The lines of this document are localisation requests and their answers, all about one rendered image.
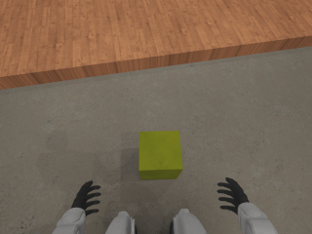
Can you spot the robot left hand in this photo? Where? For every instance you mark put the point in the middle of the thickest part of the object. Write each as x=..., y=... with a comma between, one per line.
x=82, y=197

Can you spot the right robot forearm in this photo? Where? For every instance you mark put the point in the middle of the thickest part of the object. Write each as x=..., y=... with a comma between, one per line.
x=253, y=221

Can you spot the left robot forearm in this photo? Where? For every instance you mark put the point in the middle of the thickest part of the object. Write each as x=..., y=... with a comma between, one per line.
x=72, y=222

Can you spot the carton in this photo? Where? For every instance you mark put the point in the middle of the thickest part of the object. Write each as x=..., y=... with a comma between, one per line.
x=159, y=155

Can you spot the robot left thigh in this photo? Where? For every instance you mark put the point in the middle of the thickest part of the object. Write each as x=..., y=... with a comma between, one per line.
x=122, y=224

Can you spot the left robot shin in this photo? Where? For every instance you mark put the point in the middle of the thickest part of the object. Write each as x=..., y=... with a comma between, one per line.
x=123, y=213

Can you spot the robot right hand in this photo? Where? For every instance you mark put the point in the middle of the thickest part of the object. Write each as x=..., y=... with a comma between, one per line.
x=237, y=193

